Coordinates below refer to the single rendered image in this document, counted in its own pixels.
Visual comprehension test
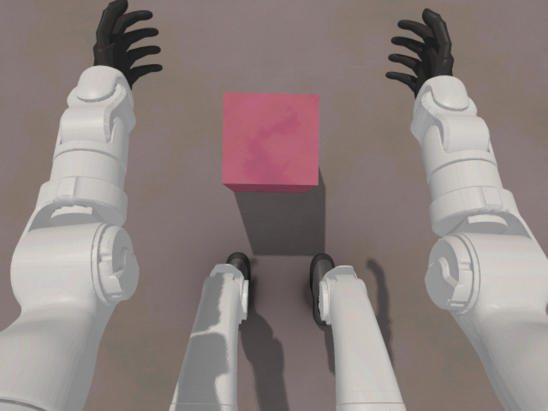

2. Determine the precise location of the right robot hand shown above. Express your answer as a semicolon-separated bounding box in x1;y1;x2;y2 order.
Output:
385;9;454;99

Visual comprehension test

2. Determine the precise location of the carton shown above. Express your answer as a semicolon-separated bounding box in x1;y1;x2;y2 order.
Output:
222;92;319;193

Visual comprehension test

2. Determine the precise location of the robot left forearm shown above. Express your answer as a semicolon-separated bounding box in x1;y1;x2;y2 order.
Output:
10;66;136;304

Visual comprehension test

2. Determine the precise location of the robot left shin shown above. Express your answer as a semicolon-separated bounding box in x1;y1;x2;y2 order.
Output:
201;264;242;295

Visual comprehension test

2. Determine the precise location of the left robot hand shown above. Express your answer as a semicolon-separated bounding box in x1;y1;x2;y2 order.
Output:
93;0;163;91

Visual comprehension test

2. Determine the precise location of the robot right forearm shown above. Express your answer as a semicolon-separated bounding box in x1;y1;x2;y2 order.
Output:
410;75;548;262

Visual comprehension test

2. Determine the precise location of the robot shin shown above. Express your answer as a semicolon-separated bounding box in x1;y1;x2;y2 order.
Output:
322;265;366;289
201;264;242;295

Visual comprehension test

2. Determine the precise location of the robot right shin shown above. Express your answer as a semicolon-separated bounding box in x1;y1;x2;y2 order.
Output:
322;265;366;289

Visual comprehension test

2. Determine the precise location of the left robot upper arm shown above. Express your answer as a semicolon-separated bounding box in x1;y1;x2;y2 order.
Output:
0;222;140;411

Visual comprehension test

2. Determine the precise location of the right robot upper arm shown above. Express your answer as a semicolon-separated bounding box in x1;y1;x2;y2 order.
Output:
425;232;548;411

